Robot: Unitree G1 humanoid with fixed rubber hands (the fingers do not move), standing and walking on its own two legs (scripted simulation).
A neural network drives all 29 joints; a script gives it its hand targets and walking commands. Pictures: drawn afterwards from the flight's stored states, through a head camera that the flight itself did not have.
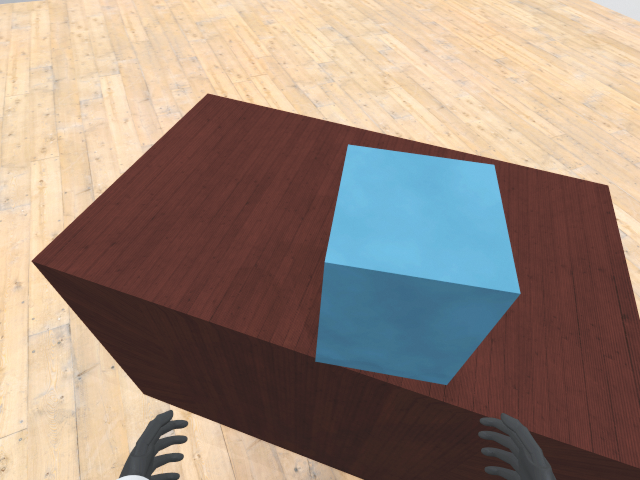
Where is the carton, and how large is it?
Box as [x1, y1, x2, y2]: [315, 145, 520, 384]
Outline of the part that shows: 348,145 324,263 315,361 446,384 520,293 494,165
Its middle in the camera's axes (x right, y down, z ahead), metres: +0.11 +0.04 +0.56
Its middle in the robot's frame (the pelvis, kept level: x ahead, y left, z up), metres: +0.41 -0.07 +0.02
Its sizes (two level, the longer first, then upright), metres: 0.210 0.200 0.250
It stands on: a pedestal, 0.67 m high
